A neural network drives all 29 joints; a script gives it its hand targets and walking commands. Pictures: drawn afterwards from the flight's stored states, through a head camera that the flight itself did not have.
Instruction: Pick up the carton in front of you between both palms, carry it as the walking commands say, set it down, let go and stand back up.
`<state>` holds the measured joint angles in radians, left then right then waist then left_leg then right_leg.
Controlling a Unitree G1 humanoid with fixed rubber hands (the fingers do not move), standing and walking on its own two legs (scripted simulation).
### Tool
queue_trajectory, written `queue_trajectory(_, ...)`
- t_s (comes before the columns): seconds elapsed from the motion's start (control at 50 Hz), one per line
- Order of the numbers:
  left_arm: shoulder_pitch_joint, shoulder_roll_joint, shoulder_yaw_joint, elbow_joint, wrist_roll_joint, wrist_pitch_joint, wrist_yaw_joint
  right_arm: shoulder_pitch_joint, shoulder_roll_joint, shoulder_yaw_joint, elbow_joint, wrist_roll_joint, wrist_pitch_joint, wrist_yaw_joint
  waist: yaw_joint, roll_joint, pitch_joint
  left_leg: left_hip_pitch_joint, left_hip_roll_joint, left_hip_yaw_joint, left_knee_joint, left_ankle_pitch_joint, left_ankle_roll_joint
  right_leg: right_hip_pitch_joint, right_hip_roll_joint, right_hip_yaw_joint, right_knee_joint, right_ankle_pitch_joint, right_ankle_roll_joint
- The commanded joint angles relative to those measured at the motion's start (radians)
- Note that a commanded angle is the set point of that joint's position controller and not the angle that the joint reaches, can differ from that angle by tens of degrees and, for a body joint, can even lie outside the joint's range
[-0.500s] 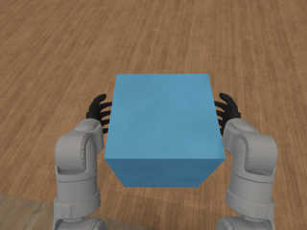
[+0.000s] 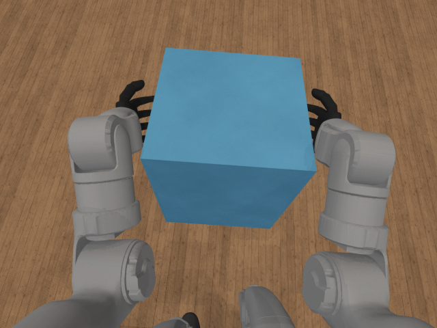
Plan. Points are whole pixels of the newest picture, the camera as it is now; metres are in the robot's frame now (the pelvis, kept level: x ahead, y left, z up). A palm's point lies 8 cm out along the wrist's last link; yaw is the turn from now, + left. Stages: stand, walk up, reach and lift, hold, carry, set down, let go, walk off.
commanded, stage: carry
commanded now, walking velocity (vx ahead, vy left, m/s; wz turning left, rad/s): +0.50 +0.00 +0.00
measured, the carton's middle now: (224, 150) +0.41 -0.02 +0.05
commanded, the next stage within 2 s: none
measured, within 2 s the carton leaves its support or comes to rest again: neither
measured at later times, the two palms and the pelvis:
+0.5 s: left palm out of the picture +0.71 +0.17 +0.21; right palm out of the picture +0.75 -0.13 +0.21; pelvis +0.35 -0.02 +0.04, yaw +2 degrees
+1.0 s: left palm out of the picture +1.05 +0.13 +0.23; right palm out of the picture +1.05 -0.17 +0.23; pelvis +0.66 -0.01 +0.06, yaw +1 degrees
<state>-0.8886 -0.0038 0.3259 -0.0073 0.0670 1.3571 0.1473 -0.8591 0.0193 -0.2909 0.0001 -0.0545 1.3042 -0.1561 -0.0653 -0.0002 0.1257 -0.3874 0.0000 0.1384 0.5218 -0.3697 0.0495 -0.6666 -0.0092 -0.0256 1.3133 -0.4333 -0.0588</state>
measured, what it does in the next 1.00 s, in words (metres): climbs: right foot 0.03 m higher, then left foot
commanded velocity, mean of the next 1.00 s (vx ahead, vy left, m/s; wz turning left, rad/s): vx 0.50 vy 0.00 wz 0.00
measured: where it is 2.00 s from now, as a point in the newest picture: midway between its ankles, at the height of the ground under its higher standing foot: (205, 83)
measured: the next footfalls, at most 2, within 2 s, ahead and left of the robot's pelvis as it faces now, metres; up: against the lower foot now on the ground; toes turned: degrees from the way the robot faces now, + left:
right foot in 0.16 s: +0.30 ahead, -0.12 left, +0.03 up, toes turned -3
left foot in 0.54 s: +0.56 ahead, +0.08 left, +0.06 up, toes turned +7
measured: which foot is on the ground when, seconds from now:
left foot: down 0.00-0.20, up 0.22-0.52, down 0.54-0.96, up 0.98-1.00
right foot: up 0.00-0.14, down 0.16-0.56, up 0.58-0.94, down 0.96-1.00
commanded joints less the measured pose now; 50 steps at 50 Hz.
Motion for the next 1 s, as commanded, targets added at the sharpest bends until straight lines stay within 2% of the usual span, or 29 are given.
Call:
queue_trajectory(0.0,-0.678,-0.992,-0.629,-0.155,-0.346,-0.055,-0.168,-0.822,1.054,0.664,-0.268,0.474,-0.005,0.228,-0.017,0.088,-0.709,0.741,0.283,-0.339,-0.064,0.547,0.187,-0.234,-0.031,-0.001,-0.122,-0.027,0.008)
queue_trajectory(0.04,-0.654,-0.949,-0.65,-0.191,-0.322,-0.06,-0.16,-0.795,1.018,0.699,-0.291,0.472,-0.003,0.23,-0.008,0.101,-0.678,0.661,0.251,-0.25,-0.084,0.578,0.173,-0.145,-0.029,-0.035,-0.339,0.028,0.014)
queue_trajectory(0.08,-0.636,-0.913,-0.674,-0.187,-0.309,-0.058,-0.161,-0.747,0.982,0.728,-0.264,0.468,0.001,0.238,0.01,0.144,-0.649,0.552,0.21,-0.145,-0.084,0.642,0.137,0.052,0.019,-0.109,-0.554,0.115,0.015)
queue_trajectory(0.12,-0.603,-0.896,-0.698,-0.152,-0.31,-0.055,-0.173,-0.7,0.957,0.745,-0.211,0.46,0.006,0.249,0.058,0.153,-0.667,0.46,0.192,-0.047,0.054,0.867,0.093,0.34,0.117,-0.218,-0.697,0.161,0.003)
queue_trajectory(0.14,-0.587,-0.902,-0.708,-0.13,-0.317,-0.056,-0.183,-0.689,0.942,0.747,-0.187,0.459,0.008,0.255,0.097,0.13,-0.714,0.359,0.173,0.006,0.194,0.893,0.049,0.57,0.12,-0.225,-0.765,0.258,-0.019)
queue_trajectory(0.16,-0.576,-0.909,-0.709,-0.106,-0.325,-0.055,-0.194,-0.704,0.926,0.746,-0.168,0.454,0.01,0.262,0.142,0.073,-0.774,0.179,0.158,-0.017,0.361,0.662,0.007,0.817,-0.011,-0.045,-0.76,0.212,-0.06)
queue_trajectory(0.18,-0.564,-0.883,-0.701,-0.068,-0.314,-0.064,-0.2,-0.708,0.944,0.744,-0.143,0.46,0.019,0.271,0.146,-0.261,-0.905,-0.082,0.01,-0.038,0.651,0.231,-0.044,1.017,-0.303,0.515,-0.849,0.29,-0.228)
queue_trajectory(0.2,-0.561,-0.91,-0.706,-0.053,-0.329,-0.056,-0.208,-0.698,0.947,0.739,-0.103,0.434,0.021,0.272,0.156,-0.315,-0.865,-0.253,-0.076,-0.136,0.852,-0.143,-0.037,1.088,-0.334,0.647,-0.913,0.49,-0.292)
queue_trajectory(0.22,-0.598,-0.947,-0.724,-0.082,-0.365,-0.052,-0.219,-0.7,0.978,0.721,-0.073,0.428,0.015,0.271,0.159,-0.235,-0.782,-0.387,-0.022,-0.19,0.96,-0.144,-0.008,1.095,-0.325,0.537,-0.852,0.637,-0.286)
queue_trajectory(0.24,-0.636,-0.998,-0.748,-0.107,-0.4,-0.054,-0.23,-0.697,0.985,0.702,-0.078,0.418,0.009,0.27,0.162,-0.108,-0.728,-0.468,0.006,-0.187,0.962,-0.131,0.001,1.083,-0.31,0.447,-0.81,0.756,-0.255)
queue_trajectory(0.26,-0.689,-1.034,-0.763,-0.143,-0.43,-0.059,-0.236,-0.694,0.995,0.688,-0.079,0.406,0.005,0.265,0.162,-0.06,-0.705,-0.499,0.028,-0.183,0.9,-0.106,0.003,1.066,-0.283,0.391,-0.801,0.786,-0.212)
queue_trajectory(0.3,-0.761,-1.075,-0.784,-0.199,-0.485,-0.064,-0.244,-0.679,0.995,0.661,-0.082,0.372,-0.003,0.248,0.162,-0.056,-0.708,-0.48,0.036,-0.166,0.771,-0.07,-0.003,1.057,-0.248,0.318,-0.818,0.755,-0.161)
queue_trajectory(0.4,-0.798,-1.044,-0.785,-0.217,-0.547,-0.056,-0.259,-0.608,0.909,0.615,-0.078,0.284,-0.008,0.199,0.145,-0.107,-0.654,-0.431,0.013,-0.076,0.468,-0.056,-0.018,0.947,-0.229,0.202,-0.894,0.681,-0.174)
queue_trajectory(0.46,-0.761,-1.01,-0.757,-0.111,-0.525,-0.041,-0.271,-0.597,0.872,0.605,-0.019,0.267,0.007,0.19,0.115,-0.17,-0.596,-0.192,-0.03,0.017,0.184,0.068,-0.013,0.77,-0.185,0.062,-0.905,0.71,-0.126)
queue_trajectory(0.48,-0.752,-1.003,-0.744,-0.071,-0.515,-0.036,-0.275,-0.605,0.872,0.605,0.003,0.274,0.013,0.192,0.096,-0.185,-0.595,-0.082,-0.06,0.06,0.132,0.082,-0.005,0.722,-0.185,0.028,-0.87,0.781,-0.108)
queue_trajectory(0.5,-0.745,-1.0,-0.73,-0.034,-0.507,-0.032,-0.277,-0.612,0.882,0.606,0.032,0.285,0.018,0.198,0.068,-0.169,-0.616,0.086,-0.092,0.096,0.07,0.136,0.006,0.657,-0.18,-0.02,-0.774,0.864,-0.081)
queue_trajectory(0.52,-0.744,-1.001,-0.715,0.001,-0.499,-0.027,-0.278,-0.612,0.887,0.602,0.067,0.296,0.02,0.205,0.035,-0.125,-0.672,0.306,-0.095,0.103,0.01,0.171,0.022,0.569,-0.151,-0.081,-0.622,0.844,-0.035)
queue_trajectory(0.54,-0.75,-0.99,-0.697,0.032,-0.486,-0.024,-0.278,-0.623,0.894,0.593,0.088,0.311,0.021,0.213,0.001,-0.037,-0.736,0.542,0.042,-0.102,0.011,0.046,0.047,0.389,-0.13,-0.079,-0.429,0.568,0.004)
queue_trajectory(0.56,-0.754,-1.005,-0.677,0.05,-0.486,-0.015,-0.28,-0.628,0.888,0.582,0.115,0.303,0.015,0.218,-0.005,0.287,-0.81,0.707,0.338,-0.697,-0.122,0.01,0.202,0.105,0.031,-0.057,-0.152,0.125,0.046)
queue_trajectory(0.58,-0.785,-1.01,-0.681,0.061,-0.472,-0.017,-0.278,-0.651,0.928,0.584,0.119,0.321,0.018,0.227,-0.007,0.275,-0.749,0.713,0.355,-0.805,-0.18,0.139,0.253,-0.034,0.069,0.039,0.035,-0.08,0.035)
queue_trajectory(0.62,-0.765,-1.033,-0.639,0.076,-0.449,-0.024,-0.263,-0.727,1.009,0.617,0.064,0.401,0.021,0.246,-0.014,0.067,-0.65,0.628,0.315,-0.581,-0.081,0.474,0.228,-0.141,0.003,0.059,0.149,-0.032,0.005)
queue_trajectory(0.64,-0.758,-1.034,-0.617,0.075,-0.43,-0.027,-0.252,-0.788,1.043,0.632,0.022,0.439,0.019,0.255,-0.011,0.03,-0.634,0.607,0.293,-0.509,-0.075,0.524,0.198,-0.161,-0.015,0.059,0.113,-0.004,0.0)
queue_trajectory(0.7,-0.746,-1.012,-0.586,0.033,-0.377,-0.034,-0.212,-0.896,1.098,0.66,-0.079,0.522,0.015,0.266,0.002,0.074,-0.651,0.585,0.245,-0.404,-0.111,0.457,0.152,-0.14,-0.02,0.034,-0.001,0.046,0.002)
queue_trajectory(0.8,-0.688,-0.934,-0.567,0.023,-0.308,-0.028,-0.166,-0.868,1.063,0.648,-0.069,0.538,0.029,0.27,0.003,0.094,-0.627,0.585,0.249,-0.313,-0.147,0.445,0.187,-0.183,-0.035,-0.022,-0.258,0.071,0.022)
queue_trajectory(0.88,-0.666,-0.947,-0.577,0.108,-0.308,-0.024,-0.183,-0.798,1.05,0.628,0.045,0.492,0.031,0.282,0.021,0.139,-0.566,0.466,0.214,-0.164,-0.133,0.596,0.133,0.06,0.029,-0.132,-0.572,0.134,0.012)
queue_trajectory(0.92,-0.653,-0.992,-0.592,0.155,-0.332,-0.03,-0.201,-0.773,1.054,0.615,0.097,0.47,0.026,0.285,0.069,0.139,-0.597,0.381,0.188,-0.056,0.05,0.873,0.083,0.348,0.115,-0.226,-0.716,0.163,-0.014)
queue_trajectory(0.94,-0.657,-1.012,-0.596,0.166,-0.346,-0.037,-0.211,-0.765,1.049,0.605,0.115,0.46,0.022,0.287,0.1,0.119,-0.669,0.272,0.166,-0.01,0.206,0.862,0.035,0.6,0.097,-0.194,-0.756,0.205,-0.041)
queue_trajectory(0.96,-0.65,-1.031,-0.59,0.167,-0.352,-0.045,-0.22,-0.784,1.051,0.603,0.114,0.457,0.021,0.291,0.144,0.008,-0.77,0.068,0.117,-0.022,0.441,0.589,-0.013,0.854,-0.101,0.133,-0.809,0.023,-0.111)
queue_trajectory(0.98,-0.685,-1.013,-0.597,0.152,-0.358,-0.06,-0.222,-0.801,1.071,0.604,0.104,0.456,0.021,0.295,0.14,-0.3,-0.816,-0.22,-0.058,-0.057,0.686,-0.017,-0.045,1.011,-0.324,0.632,-0.93,0.151,-0.259)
